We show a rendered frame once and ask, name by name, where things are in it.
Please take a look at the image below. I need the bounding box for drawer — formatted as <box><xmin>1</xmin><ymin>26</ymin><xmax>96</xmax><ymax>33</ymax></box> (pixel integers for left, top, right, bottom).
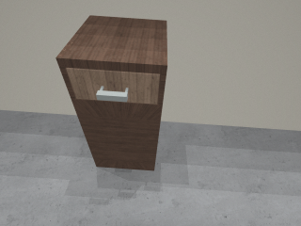
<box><xmin>66</xmin><ymin>68</ymin><xmax>160</xmax><ymax>105</ymax></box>

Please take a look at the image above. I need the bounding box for handle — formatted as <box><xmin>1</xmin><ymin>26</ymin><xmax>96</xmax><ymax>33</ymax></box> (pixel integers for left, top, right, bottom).
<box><xmin>96</xmin><ymin>86</ymin><xmax>129</xmax><ymax>103</ymax></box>

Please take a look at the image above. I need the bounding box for cabinet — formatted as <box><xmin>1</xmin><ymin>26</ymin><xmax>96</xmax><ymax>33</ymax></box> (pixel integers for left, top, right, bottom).
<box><xmin>55</xmin><ymin>15</ymin><xmax>167</xmax><ymax>171</ymax></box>

